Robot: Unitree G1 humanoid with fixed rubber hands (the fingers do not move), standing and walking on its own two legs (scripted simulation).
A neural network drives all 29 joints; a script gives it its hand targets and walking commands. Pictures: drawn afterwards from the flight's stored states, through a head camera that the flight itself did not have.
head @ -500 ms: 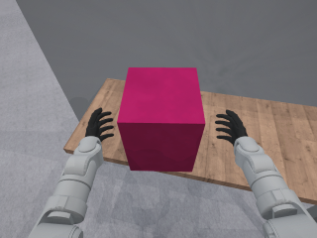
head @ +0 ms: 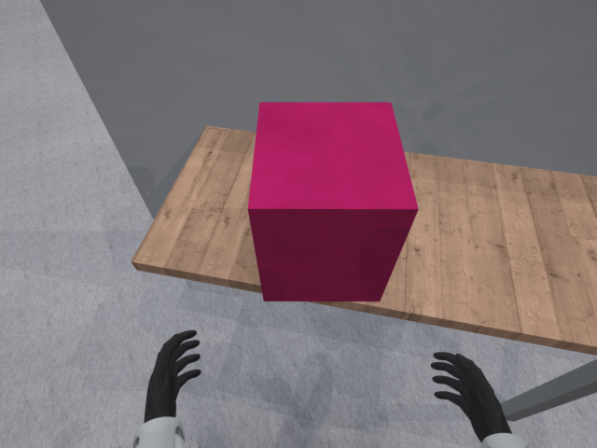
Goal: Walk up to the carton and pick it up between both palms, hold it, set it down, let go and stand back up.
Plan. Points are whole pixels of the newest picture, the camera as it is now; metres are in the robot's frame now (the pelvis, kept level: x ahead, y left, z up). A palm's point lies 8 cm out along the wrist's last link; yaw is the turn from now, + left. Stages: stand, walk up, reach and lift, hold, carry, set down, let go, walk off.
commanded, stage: set down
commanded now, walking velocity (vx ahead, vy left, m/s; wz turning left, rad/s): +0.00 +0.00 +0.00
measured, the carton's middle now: (323, 208) +0.49 -0.03 +0.01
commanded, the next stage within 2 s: let go in 0.76 s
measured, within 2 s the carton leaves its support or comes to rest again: neither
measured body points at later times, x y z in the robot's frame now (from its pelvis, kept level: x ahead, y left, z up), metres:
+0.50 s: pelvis +0.05 -0.02 -0.01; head +0.09 -0.01 +0.44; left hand +0.21 +0.20 -0.08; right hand +0.23 -0.23 -0.09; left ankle -0.02 +0.11 -0.75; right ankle +0.06 -0.14 -0.75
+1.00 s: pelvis +0.02 +0.02 +0.00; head +0.03 +0.03 +0.45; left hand +0.20 +0.23 -0.10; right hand +0.23 -0.18 -0.09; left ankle -0.02 +0.11 -0.75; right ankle +0.06 -0.14 -0.75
